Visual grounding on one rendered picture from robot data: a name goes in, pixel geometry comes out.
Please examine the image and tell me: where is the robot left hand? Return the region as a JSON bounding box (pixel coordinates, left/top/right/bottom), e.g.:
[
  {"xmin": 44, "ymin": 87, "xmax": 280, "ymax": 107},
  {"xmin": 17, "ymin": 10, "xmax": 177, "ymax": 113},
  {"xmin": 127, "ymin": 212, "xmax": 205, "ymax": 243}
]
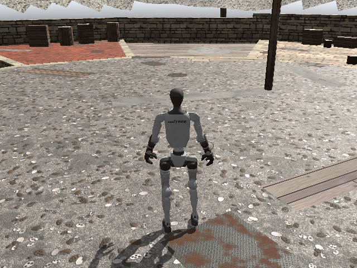
[{"xmin": 144, "ymin": 152, "xmax": 157, "ymax": 164}]

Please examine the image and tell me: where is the robot right shin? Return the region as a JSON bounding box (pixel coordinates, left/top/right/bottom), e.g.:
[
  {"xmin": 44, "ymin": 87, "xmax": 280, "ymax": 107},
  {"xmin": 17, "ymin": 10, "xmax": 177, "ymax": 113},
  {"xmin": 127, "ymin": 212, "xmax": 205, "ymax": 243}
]
[{"xmin": 190, "ymin": 180, "xmax": 198, "ymax": 218}]

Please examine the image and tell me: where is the robot left forearm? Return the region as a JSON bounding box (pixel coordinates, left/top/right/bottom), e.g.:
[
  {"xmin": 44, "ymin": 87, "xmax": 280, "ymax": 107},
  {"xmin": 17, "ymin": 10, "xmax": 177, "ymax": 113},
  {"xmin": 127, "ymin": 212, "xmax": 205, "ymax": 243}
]
[{"xmin": 146, "ymin": 135, "xmax": 156, "ymax": 155}]

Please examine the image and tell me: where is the robot left upper arm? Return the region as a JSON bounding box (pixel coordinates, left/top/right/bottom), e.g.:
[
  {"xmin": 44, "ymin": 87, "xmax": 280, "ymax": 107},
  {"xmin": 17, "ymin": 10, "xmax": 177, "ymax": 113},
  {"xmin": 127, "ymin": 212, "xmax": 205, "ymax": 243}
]
[{"xmin": 151, "ymin": 113, "xmax": 166, "ymax": 143}]

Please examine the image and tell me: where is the robot right forearm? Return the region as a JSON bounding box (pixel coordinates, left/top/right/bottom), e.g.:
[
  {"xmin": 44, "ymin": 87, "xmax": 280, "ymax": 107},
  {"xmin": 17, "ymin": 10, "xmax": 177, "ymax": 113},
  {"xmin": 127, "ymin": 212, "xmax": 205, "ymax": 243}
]
[{"xmin": 200, "ymin": 135, "xmax": 212, "ymax": 156}]

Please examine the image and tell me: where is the robot right hand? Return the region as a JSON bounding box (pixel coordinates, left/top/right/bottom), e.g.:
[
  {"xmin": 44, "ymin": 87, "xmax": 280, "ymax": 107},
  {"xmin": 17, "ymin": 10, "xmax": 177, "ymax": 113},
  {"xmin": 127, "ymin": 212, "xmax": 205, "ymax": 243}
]
[{"xmin": 201, "ymin": 153, "xmax": 214, "ymax": 166}]

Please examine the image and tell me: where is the humanoid robot torso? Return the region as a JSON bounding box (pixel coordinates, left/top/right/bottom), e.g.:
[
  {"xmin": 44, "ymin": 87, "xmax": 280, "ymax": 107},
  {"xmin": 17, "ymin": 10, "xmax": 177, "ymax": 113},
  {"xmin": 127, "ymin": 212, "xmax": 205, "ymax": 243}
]
[{"xmin": 165, "ymin": 110, "xmax": 191, "ymax": 168}]

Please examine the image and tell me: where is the robot right upper arm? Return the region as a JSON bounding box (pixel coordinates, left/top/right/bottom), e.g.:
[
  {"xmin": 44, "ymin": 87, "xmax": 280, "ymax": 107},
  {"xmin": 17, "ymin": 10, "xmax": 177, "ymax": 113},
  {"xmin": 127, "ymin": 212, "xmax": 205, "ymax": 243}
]
[{"xmin": 189, "ymin": 112, "xmax": 205, "ymax": 143}]

